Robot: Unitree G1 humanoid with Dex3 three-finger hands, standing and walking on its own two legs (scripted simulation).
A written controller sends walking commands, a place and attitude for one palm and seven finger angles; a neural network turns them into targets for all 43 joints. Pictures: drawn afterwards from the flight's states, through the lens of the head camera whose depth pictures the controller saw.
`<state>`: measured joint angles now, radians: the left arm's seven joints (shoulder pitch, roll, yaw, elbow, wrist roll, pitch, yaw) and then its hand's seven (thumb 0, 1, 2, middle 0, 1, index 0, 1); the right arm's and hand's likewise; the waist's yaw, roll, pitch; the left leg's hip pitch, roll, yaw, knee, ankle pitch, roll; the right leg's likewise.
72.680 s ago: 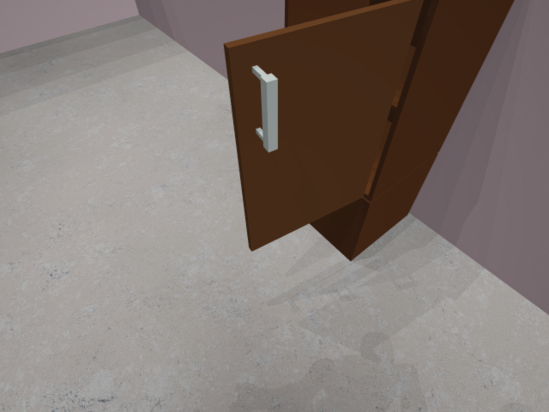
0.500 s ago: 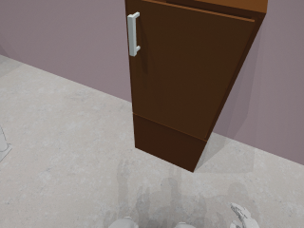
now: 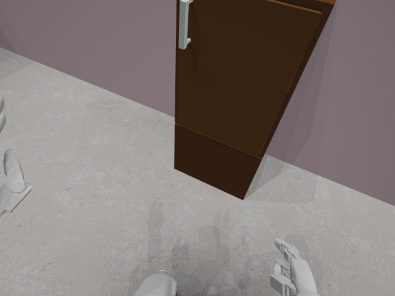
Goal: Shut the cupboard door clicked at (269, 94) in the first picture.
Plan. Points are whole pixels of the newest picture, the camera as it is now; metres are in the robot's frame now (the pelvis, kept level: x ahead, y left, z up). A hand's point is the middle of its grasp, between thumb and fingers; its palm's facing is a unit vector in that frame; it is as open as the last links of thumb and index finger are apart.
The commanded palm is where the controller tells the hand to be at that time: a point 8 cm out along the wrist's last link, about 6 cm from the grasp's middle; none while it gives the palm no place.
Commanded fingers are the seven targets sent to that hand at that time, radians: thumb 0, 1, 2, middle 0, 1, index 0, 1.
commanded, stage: stop stepping back and stand still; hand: left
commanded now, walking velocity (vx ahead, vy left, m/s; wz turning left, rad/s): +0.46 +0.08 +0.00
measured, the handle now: (186, 23) +0.86 +0.17 +0.15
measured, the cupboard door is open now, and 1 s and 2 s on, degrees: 0 0 0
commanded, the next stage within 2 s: let the arm hang, fingers relaxed in 1.96 s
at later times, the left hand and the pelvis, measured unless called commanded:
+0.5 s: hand out of the picture +0.09 +0.27 +0.20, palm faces +0.44 -0.76 -0.47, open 7.4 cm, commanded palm +0.05 +0.30 +0.19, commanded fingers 0.00 0.90 0.90 -0.20 -0.30 -0.20 -0.30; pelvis -0.10 +0.00 +0.02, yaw -3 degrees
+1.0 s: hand out of the picture +0.12 +0.30 +0.19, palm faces +0.47 -0.77 -0.43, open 7.4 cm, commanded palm +0.06 +0.33 +0.19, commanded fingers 0.00 0.90 0.90 -0.20 -0.30 -0.20 -0.30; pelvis -0.09 +0.03 +0.01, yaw -1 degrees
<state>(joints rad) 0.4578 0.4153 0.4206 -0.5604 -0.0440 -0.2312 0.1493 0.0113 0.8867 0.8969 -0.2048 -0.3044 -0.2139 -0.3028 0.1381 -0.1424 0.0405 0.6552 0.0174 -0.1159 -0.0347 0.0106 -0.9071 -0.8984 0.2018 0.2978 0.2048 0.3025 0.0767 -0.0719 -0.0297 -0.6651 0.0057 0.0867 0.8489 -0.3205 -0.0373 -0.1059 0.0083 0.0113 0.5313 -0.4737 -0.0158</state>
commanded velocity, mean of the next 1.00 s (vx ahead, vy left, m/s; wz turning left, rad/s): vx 0.14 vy -0.03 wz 0.00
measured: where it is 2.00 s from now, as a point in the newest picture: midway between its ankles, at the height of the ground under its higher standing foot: outside the picture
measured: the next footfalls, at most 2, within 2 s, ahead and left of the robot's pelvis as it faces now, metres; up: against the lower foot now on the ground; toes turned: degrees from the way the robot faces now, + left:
left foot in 0.08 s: +0.08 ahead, +0.09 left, +0.00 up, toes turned +2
right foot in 0.34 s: -0.04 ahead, -0.05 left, +0.00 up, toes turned -5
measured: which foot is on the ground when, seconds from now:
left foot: up 0.00-0.06, down 0.08-0.34, up 0.36-0.70, down 0.72-1.00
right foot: down 0.00-0.10, up 0.12-0.32, down 0.34-1.00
